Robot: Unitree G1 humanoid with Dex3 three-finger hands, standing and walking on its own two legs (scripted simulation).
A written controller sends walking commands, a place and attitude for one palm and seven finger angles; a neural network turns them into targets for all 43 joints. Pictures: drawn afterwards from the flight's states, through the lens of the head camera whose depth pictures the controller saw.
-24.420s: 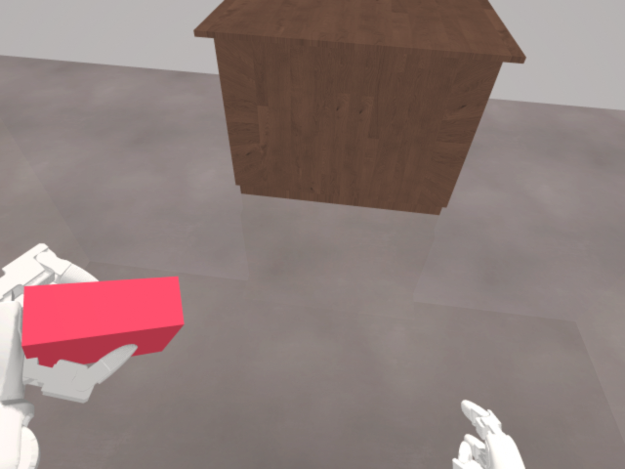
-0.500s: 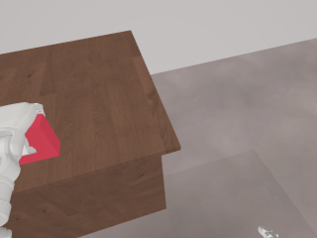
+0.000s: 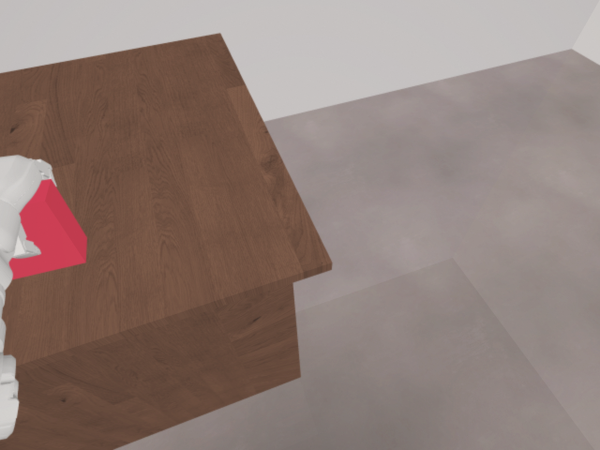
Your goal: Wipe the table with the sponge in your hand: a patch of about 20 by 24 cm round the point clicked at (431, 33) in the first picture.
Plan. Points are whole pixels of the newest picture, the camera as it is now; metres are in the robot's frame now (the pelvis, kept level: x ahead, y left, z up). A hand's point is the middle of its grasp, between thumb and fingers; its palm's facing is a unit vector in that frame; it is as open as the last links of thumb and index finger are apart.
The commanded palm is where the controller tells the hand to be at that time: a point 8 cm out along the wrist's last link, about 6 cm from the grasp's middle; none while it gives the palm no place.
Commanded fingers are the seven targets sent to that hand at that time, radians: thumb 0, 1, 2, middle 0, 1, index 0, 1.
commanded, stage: wipe forward along the first lane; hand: left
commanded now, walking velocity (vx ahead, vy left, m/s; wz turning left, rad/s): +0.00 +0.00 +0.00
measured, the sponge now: (32, 241) +0.35 +0.40 +0.07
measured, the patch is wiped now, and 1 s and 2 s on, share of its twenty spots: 0.15 0.25 0.35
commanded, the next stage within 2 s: slide across to the middle lane in 0.52 s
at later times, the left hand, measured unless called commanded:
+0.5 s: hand (17, 192) +0.41 +0.43 +0.11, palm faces -0.13 +0.04 -0.99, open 9.4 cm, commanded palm +0.41 +0.43 +0.14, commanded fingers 0.00 0.10 1.30 -1.20 -1.60 -1.20 -1.60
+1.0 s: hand (45, 174) +0.44 +0.40 +0.11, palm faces -0.10 +0.05 -0.99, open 9.4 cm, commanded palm +0.43 +0.38 +0.16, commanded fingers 0.00 0.10 1.30 -1.20 -1.60 -1.20 -1.60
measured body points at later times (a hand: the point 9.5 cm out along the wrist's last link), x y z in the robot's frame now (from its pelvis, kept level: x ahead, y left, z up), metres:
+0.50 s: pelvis +0.01 +0.02 +0.00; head +0.08 +0.02 +0.44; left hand +0.41 +0.42 +0.16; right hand +0.07 -0.27 -0.13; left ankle +0.01 +0.11 -0.73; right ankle +0.00 -0.11 -0.73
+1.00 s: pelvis +0.03 +0.02 +0.00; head +0.09 +0.02 +0.44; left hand +0.44 +0.39 +0.17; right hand +0.07 -0.26 -0.13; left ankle +0.01 +0.11 -0.73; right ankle +0.00 -0.11 -0.73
